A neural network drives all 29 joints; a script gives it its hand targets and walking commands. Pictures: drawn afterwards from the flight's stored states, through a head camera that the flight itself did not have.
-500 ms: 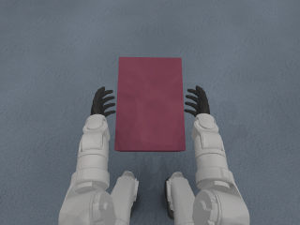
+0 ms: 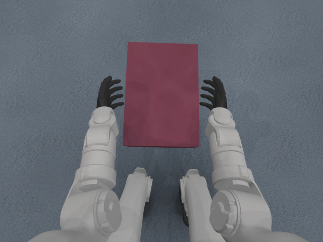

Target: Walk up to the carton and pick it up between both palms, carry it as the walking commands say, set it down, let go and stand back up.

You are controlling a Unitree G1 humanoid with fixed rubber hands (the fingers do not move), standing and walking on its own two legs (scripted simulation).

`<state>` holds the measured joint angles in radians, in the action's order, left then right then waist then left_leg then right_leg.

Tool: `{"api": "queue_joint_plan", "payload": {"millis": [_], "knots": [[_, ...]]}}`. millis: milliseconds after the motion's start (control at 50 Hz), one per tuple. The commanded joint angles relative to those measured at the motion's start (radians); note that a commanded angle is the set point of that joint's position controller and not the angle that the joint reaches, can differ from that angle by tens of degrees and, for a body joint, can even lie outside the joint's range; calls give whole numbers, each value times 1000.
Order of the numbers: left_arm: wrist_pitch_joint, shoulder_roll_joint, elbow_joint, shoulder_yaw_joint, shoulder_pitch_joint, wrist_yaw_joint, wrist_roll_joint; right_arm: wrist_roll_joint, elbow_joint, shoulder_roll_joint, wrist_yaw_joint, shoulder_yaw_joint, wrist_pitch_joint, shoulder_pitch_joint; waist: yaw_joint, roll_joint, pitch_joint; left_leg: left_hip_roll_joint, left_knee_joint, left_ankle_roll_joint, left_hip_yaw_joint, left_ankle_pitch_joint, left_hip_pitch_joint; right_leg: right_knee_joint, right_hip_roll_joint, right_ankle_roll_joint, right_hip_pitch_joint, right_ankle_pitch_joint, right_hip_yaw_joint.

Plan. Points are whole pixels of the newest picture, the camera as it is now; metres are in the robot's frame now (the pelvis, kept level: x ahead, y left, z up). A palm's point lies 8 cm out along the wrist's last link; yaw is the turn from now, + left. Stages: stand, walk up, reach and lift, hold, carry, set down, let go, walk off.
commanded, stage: set down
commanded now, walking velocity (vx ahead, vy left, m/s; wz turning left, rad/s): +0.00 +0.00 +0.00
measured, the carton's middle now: (161, 99) +0.48 +0.03 -0.17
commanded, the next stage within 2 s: none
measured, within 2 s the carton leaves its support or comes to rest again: neither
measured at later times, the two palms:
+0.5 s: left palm (114, 110) +0.43 +0.16 -0.16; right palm (209, 109) +0.44 -0.12 -0.16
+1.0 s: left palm (120, 113) +0.45 +0.17 -0.24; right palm (203, 111) +0.47 -0.12 -0.24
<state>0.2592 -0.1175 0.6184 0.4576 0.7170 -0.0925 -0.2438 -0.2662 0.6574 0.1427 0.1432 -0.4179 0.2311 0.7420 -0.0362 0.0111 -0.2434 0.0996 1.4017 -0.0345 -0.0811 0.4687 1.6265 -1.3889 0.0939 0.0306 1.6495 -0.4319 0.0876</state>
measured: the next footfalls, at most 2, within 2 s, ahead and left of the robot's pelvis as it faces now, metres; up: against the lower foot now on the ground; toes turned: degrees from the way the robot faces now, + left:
none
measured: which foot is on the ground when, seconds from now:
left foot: down 0.00-1.00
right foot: down 0.00-1.00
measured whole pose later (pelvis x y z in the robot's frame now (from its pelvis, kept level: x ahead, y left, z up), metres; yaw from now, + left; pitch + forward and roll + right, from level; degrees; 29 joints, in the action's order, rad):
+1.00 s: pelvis -0.03 +0.00 -0.14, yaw +0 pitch +45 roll +0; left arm 0.26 -0.01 0.73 0.46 1.04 -0.13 -0.19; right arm -0.20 0.81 0.00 0.19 -0.42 0.24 1.10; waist -0.03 0.01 -0.09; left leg 0.15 1.86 -0.06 -0.07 0.53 2.12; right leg -1.84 0.15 0.08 2.14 -0.49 0.09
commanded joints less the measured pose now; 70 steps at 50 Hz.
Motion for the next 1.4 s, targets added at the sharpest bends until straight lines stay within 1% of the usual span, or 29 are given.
{"api": "queue_joint_plan", "payload": {"millis": [0, 460, 800, 1040, 1380], "knots": [[-28, -924, 53, -559, 594, 286, 127, 102, 96, 939, -251, 532, -16, 552, -15, 16, -809, 73, -112, -4, 94, -235, -340, 78, 79, -3, -507, 206, -84], [-23, -879, 78, -522, 788, 252, 152, 137, 147, 876, -227, 482, -9, 746, -13, 12, -877, 83, 108, -13, 128, -191, -190, -139, 97, 1, -284, 154, -122], [-29, -822, 97, -493, 928, 245, 161, 154, 181, 825, -222, 447, -9, 882, -13, 15, -895, 81, 231, -11, 145, -162, -83, -262, 95, 3, -157, 130, -142], [-36, -774, 98, -502, 1014, 243, 191, 190, 191, 788, -222, 453, -15, 967, -16, 17, -912, 75, 318, -9, 151, -167, -11, -350, 90, 5, -87, 138, -151], [-63, -693, 105, -532, 1111, 234, 254, 261, 207, 716, -225, 479, -43, 1064, -19, 17, -898, 59, 443, -6, 152, -211, 51, -482, 77, 3, -1, 173, -164]]}}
